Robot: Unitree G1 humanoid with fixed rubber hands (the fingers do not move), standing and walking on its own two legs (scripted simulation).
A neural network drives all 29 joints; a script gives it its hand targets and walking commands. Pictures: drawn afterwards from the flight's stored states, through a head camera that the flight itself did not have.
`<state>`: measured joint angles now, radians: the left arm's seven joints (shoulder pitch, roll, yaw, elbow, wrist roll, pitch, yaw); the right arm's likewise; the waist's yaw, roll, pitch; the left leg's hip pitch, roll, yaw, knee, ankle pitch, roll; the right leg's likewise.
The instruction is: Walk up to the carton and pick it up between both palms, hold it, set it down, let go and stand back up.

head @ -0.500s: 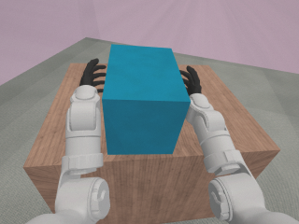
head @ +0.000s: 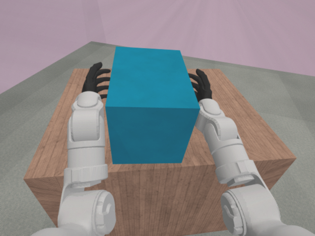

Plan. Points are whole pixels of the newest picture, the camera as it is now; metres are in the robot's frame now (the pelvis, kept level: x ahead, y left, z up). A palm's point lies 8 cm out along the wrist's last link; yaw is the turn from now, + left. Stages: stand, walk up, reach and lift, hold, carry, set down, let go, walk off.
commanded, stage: hold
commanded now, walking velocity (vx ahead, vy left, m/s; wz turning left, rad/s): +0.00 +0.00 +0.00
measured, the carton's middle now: (148, 103) +0.38 +0.01 +0.18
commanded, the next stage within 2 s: none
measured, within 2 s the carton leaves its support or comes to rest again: neither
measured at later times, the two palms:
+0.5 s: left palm (89, 94) +0.35 +0.15 +0.23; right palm (200, 101) +0.35 -0.12 +0.21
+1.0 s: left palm (92, 98) +0.36 +0.14 +0.22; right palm (201, 100) +0.36 -0.12 +0.21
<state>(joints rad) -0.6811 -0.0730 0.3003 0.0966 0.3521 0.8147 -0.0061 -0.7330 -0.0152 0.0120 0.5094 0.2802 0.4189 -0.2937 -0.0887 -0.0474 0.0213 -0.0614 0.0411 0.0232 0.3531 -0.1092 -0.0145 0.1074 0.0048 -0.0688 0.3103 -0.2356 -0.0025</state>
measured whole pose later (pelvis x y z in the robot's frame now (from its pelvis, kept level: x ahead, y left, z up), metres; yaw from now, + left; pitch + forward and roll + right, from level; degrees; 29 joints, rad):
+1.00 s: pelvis +0.01 +0.00 +0.00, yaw +0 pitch -10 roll -1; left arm -0.64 -0.08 0.28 0.06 0.37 0.81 0.00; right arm -0.73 -0.01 0.02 0.52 0.26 0.40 -0.27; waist -0.10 -0.07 0.02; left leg -0.06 0.04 0.02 0.35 -0.12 -0.01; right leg 0.11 0.00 -0.07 0.31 -0.24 0.00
